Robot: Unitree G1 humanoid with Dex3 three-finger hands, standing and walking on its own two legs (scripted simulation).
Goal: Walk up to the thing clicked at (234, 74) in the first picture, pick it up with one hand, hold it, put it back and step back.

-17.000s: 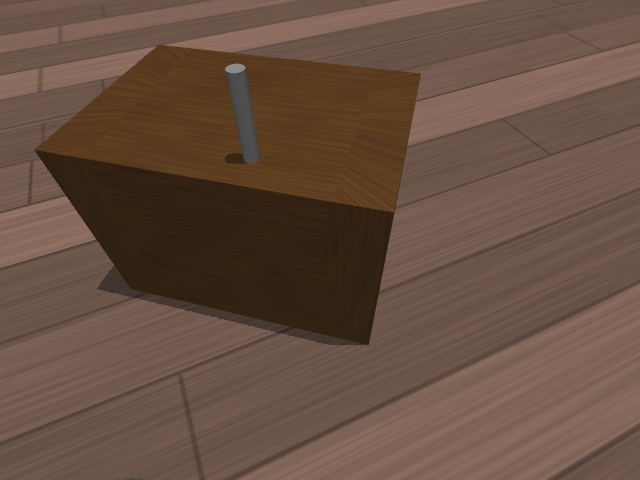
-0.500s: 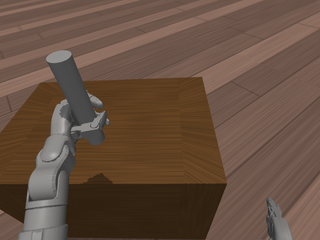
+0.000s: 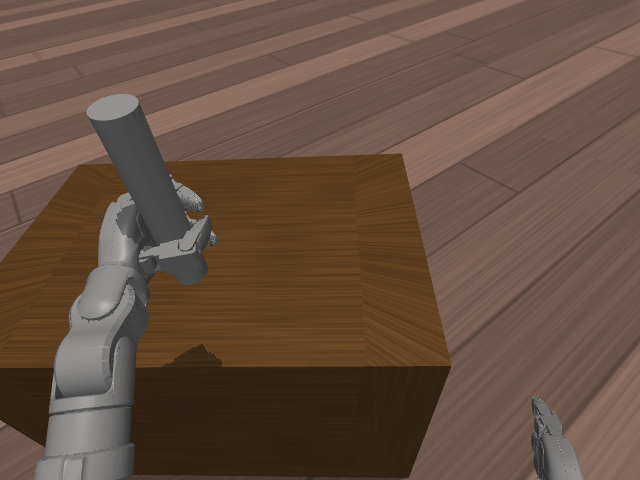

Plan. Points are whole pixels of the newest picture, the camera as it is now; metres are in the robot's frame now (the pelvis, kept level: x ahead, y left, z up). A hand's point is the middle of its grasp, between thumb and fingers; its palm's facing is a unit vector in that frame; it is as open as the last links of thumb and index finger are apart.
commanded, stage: hold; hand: left
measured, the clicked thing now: (160, 206) +0.32 +0.18 +0.23
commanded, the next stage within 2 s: crouch in 0.72 s
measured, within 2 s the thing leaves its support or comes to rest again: neither
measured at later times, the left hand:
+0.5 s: hand (188, 225) +0.33 +0.16 +0.19, palm faces +0.07 -1.00 -0.01, open 5.1 cm
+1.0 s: hand (189, 238) +0.33 +0.16 +0.18, palm faces +0.07 -1.00 -0.02, open 5.1 cm
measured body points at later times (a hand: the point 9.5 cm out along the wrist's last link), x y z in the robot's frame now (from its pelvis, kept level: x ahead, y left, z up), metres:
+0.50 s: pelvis +0.00 +0.00 +0.00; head -0.03 -0.02 +0.45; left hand +0.32 +0.22 +0.20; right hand +0.17 -0.26 -0.08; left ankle +0.01 +0.12 -0.74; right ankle -0.02 -0.12 -0.74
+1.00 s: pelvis +0.00 +0.00 +0.00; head -0.02 -0.02 +0.45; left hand +0.32 +0.22 +0.18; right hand +0.17 -0.25 -0.08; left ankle +0.01 +0.12 -0.74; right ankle -0.02 -0.12 -0.74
